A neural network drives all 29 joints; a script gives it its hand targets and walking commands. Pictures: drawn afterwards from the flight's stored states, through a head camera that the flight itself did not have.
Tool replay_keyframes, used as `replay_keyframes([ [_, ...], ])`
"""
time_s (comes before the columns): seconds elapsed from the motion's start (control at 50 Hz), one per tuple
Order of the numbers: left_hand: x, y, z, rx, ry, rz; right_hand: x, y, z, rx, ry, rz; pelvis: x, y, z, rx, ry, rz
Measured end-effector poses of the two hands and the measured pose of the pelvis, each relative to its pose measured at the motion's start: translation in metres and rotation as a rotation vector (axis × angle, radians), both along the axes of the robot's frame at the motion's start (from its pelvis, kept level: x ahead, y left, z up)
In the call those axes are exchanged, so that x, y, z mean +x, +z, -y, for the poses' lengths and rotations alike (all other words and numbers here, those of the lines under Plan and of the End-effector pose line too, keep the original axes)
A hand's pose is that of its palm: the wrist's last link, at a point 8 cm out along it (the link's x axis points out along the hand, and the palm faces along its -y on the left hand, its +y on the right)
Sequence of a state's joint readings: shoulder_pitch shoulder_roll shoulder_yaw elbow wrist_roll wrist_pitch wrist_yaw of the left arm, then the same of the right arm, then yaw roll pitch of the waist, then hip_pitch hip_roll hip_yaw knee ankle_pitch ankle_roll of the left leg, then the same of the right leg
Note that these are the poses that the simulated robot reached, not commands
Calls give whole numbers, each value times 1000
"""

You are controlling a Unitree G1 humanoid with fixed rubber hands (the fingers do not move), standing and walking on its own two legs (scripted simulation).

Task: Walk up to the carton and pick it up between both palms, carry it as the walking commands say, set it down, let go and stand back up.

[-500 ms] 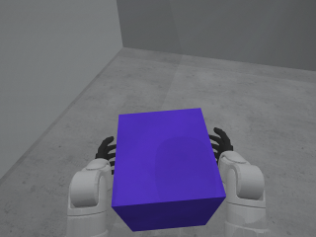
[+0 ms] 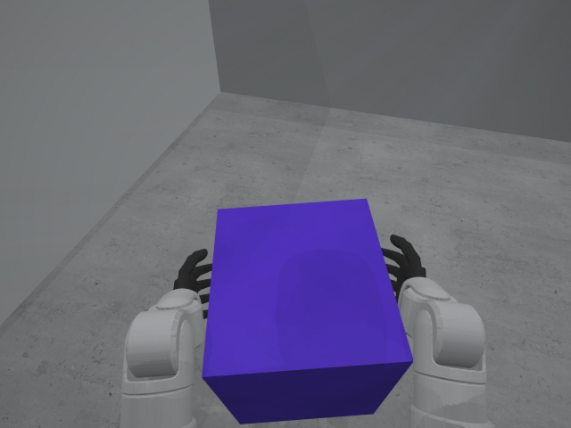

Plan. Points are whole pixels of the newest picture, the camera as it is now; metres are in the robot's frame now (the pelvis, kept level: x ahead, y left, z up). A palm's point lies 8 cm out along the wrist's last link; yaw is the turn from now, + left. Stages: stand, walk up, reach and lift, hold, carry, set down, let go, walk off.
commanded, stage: carry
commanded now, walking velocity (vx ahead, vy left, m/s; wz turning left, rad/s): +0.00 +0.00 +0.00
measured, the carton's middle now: (300, 317) +0.28 -0.01 +0.03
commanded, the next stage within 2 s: hold in 1.84 s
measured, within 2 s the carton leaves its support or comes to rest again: neither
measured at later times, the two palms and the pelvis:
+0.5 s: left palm (173, 340) +0.22 +0.15 +0.08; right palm (414, 323) +0.24 -0.14 +0.10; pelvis -0.04 +0.01 +0.00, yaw +0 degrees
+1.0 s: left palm (162, 366) +0.19 +0.15 +0.08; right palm (415, 348) +0.21 -0.13 +0.10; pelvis -0.07 +0.01 +0.00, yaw +0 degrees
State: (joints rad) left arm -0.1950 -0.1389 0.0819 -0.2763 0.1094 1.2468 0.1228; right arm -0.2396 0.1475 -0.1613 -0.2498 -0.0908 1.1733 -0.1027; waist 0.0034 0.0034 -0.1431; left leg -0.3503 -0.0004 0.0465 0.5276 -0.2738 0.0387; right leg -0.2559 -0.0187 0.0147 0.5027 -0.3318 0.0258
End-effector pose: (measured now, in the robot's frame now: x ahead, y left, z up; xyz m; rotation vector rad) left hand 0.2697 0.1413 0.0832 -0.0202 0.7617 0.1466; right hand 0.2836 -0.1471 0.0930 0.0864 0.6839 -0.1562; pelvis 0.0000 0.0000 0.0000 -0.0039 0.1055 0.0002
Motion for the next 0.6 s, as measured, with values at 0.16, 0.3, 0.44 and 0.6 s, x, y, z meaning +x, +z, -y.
replay_keyframes([
  [0.16, -4, -2, 6, 3, -5, 4, -4, -2, 6, 2, -5, 4, -4, -1, 5, 6, -1, 5],
  [0.3, -19, -6, 2, 0, -8, 9, -19, -3, 2, -5, -4, 9, -17, -1, 1, 2, 0, 23],
  [0.44, -39, -5, -6, -8, -8, 23, -39, 1, -6, -15, -2, 22, -35, -1, -5, -7, 1, 48],
  [0.6, -61, 0, -10, -13, -9, 41, -62, 7, -11, -21, -1, 40, -54, -1, -10, -13, 1, 74],
])
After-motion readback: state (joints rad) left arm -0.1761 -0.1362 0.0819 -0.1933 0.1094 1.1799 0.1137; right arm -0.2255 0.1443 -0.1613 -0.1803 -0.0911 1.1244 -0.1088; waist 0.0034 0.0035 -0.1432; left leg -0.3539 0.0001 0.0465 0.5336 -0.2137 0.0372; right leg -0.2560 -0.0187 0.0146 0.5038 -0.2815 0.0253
